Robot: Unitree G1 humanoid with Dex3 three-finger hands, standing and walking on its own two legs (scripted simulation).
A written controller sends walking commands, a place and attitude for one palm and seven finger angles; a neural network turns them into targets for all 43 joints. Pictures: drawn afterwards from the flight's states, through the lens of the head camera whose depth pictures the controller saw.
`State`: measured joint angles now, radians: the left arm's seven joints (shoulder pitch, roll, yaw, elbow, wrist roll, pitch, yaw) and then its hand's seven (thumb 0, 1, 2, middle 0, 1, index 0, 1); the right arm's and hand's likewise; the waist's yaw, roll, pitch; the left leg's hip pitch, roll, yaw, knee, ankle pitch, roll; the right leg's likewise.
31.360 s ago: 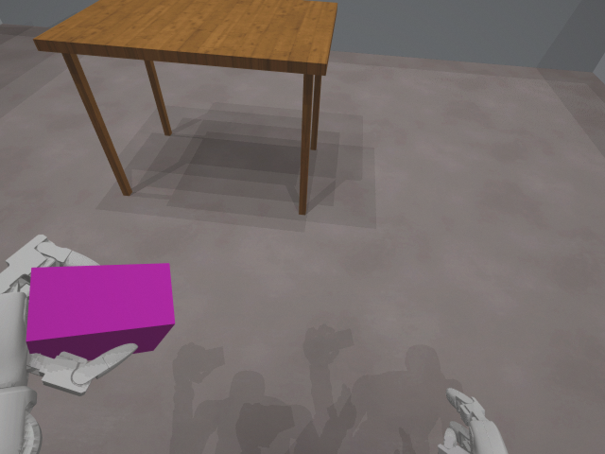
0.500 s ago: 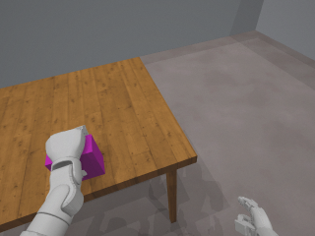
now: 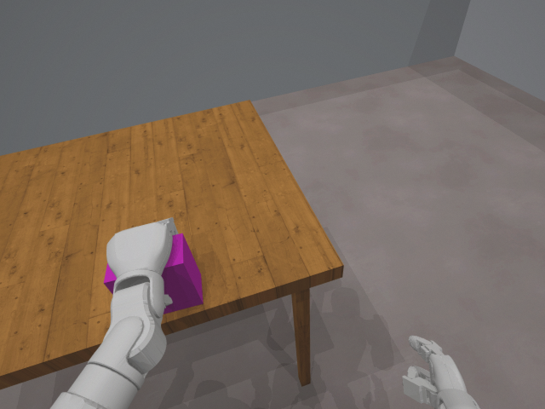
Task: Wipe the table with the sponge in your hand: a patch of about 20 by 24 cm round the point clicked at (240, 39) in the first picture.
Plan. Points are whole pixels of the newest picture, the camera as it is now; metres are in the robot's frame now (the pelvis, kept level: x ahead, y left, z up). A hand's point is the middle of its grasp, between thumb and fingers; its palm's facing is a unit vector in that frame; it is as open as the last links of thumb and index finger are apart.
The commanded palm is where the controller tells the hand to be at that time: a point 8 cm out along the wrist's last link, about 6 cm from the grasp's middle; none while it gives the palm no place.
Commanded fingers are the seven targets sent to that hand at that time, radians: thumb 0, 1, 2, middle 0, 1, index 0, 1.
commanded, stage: slide across to the third lane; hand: left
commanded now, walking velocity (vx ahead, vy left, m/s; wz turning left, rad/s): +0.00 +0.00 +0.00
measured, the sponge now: (162, 284) +0.29 +0.24 +0.02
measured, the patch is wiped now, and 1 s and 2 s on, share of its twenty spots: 0.75 0.85 1.00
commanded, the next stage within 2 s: wipe forward along the third lane in 0.32 s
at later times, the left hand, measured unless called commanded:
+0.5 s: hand (189, 256) +0.32 +0.19 +0.06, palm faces +0.00 -0.05 -1.00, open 10.3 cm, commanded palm +0.30 +0.18 +0.10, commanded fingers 0.00 0.10 1.30 -1.20 -1.60 -1.20 -1.60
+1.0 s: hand (188, 227) +0.38 +0.21 +0.06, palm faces -0.06 -0.01 -1.00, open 10.3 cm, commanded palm +0.36 +0.21 +0.10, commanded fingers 0.00 0.10 1.30 -1.20 -1.60 -1.20 -1.60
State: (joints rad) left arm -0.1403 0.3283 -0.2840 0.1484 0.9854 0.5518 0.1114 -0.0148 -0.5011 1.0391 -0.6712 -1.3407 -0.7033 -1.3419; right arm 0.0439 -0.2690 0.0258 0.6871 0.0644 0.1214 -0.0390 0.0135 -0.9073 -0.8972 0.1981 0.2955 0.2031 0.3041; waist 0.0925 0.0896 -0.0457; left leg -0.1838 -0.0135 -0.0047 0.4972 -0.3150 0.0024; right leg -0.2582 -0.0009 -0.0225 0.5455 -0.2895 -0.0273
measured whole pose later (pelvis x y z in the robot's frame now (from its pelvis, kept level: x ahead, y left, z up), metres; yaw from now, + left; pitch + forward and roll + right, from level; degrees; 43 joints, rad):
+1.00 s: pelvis -0.01 -0.02 +0.00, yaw -1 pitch +5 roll +1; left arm -0.55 0.31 -0.24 0.67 0.98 0.49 0.15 -0.01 -0.52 1.04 -0.69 -1.33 -0.72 -1.33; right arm 0.11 -0.28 0.02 0.74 0.08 0.15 -0.08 0.01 -0.91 -0.90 0.20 0.30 0.20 0.30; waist 0.02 0.06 -0.07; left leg -0.29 0.01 0.00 0.50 -0.30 -0.02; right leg -0.37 0.02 -0.02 0.55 -0.26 -0.05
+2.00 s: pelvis +0.00 +0.00 +0.00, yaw -1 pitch +12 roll +0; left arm -0.92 0.43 -0.12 1.16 1.02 0.32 0.22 0.00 -0.53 1.04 -0.70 -1.32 -0.74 -1.32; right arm 0.22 -0.27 0.00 0.79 0.06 0.12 -0.04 0.01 -0.91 -0.90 0.20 0.30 0.20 0.30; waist -0.08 0.04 -0.10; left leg -0.46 0.00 0.00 0.55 -0.31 0.00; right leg -0.51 0.02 -0.01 0.55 -0.25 -0.02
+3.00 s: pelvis +0.03 +0.01 +0.00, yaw +0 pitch +7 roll +0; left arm -0.53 0.27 -0.29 0.61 0.99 0.54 0.20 0.00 -0.51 1.04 -0.68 -1.33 -0.71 -1.34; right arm 0.07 -0.26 0.02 0.70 0.07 0.20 -0.02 0.01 -0.91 -0.90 0.20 0.30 0.20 0.30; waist 0.05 0.05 -0.11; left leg -0.28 -0.02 -0.01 0.51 -0.34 0.02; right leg -0.33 0.00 -0.02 0.52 -0.30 -0.01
